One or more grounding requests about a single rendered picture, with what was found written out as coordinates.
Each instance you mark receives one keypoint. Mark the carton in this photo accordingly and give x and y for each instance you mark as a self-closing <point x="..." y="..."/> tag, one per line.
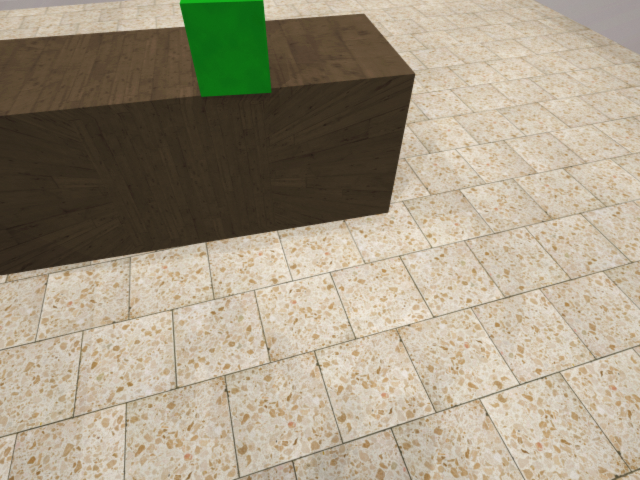
<point x="228" y="44"/>

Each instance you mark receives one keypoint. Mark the pedestal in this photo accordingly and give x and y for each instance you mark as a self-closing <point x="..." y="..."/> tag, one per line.
<point x="108" y="149"/>

